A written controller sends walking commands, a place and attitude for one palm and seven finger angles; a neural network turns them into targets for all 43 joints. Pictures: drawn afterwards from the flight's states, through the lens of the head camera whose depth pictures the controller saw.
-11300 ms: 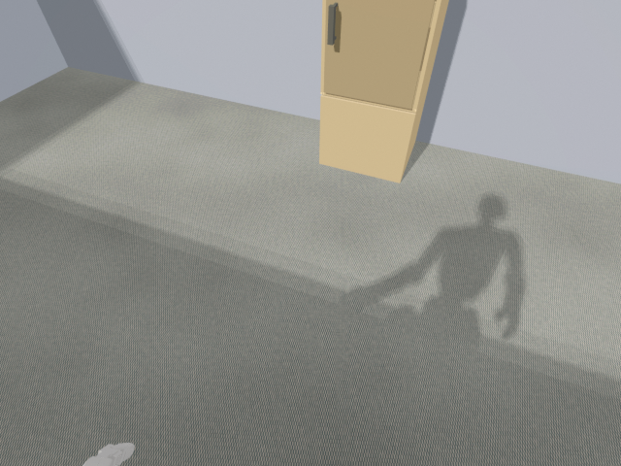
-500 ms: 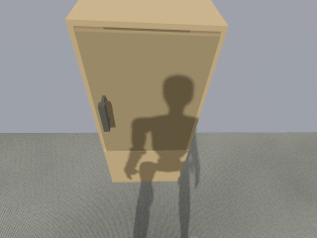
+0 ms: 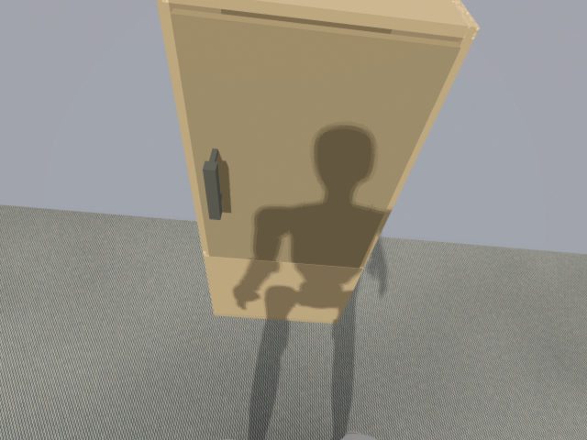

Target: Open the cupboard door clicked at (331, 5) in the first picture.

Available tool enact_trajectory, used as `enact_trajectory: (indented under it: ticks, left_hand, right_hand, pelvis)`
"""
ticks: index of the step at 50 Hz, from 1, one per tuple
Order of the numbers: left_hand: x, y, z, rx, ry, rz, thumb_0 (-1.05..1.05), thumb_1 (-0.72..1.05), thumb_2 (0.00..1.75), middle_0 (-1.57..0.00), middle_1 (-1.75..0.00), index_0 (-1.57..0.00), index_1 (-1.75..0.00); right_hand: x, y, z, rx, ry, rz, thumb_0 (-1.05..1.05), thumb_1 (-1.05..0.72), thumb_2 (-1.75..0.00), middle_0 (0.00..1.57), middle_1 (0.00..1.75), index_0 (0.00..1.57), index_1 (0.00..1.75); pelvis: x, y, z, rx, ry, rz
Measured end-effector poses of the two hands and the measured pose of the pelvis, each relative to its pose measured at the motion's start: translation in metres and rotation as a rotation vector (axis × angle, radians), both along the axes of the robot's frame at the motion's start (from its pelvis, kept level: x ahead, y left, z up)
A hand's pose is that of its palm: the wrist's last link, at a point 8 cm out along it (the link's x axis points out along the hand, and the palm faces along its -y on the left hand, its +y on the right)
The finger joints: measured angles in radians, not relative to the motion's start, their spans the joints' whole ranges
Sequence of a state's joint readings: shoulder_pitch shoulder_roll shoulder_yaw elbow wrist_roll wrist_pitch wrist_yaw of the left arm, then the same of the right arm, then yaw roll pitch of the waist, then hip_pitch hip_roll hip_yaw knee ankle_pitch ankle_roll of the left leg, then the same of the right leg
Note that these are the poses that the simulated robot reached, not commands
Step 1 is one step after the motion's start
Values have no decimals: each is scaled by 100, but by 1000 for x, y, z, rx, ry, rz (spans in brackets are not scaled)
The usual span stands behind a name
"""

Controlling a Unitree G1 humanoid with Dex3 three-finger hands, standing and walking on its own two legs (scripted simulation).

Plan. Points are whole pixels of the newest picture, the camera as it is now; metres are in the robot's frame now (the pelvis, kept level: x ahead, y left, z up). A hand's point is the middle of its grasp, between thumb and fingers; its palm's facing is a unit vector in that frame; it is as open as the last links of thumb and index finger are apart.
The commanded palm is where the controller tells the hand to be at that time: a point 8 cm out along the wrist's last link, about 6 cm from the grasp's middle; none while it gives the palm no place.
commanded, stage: come to a stop and stand still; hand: left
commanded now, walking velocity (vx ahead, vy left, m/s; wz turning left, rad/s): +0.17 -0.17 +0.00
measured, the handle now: (215, 184) +0.55 +0.18 -0.03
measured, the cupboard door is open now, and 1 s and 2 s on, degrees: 0 0 0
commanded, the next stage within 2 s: look again from close up in 1.14 s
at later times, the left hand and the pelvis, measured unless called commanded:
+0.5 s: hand out of the picture +0.01 +0.17 -0.16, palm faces -0.02 -0.98 -0.19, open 7.3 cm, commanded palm none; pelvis -0.02 -0.01 +0.02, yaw -2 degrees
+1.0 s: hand out of the picture -0.06 +0.08 -0.16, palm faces +0.05 -0.99 -0.11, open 7.3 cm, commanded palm none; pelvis -0.02 -0.05 +0.02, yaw -1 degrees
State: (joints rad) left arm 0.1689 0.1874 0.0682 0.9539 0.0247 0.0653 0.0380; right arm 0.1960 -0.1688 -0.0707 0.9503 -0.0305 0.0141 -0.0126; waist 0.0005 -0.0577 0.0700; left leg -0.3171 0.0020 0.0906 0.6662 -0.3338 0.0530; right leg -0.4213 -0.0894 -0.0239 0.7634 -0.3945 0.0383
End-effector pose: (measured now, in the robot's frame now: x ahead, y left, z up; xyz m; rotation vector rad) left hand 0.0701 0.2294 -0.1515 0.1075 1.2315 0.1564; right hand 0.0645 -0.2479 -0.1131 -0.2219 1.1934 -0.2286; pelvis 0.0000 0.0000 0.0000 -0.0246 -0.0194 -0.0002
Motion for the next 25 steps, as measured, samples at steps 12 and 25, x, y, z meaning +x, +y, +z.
enact_trajectory:
  ticks: [12, 25]
  left_hand:
    - [-78, 21, 19, -15, 225, -11, 1, 91, 90, -19, -29, -20, -30]
    - [-67, -15, 21, 18, 159, -56, 1, 93, 90, -19, -29, -20, -30]
  right_hand:
    - [-26, 37, 13, 22, 42, -36, 0, -94, -90, 20, 30, 20, 30]
    - [-124, 26, -14, 117, 259, -134, 0, -91, -90, 20, 30, 20, 29]
  pelvis:
    - [3, 20, 24, -2, 32, -27]
    - [-16, -6, 17, 31, 9, -39]
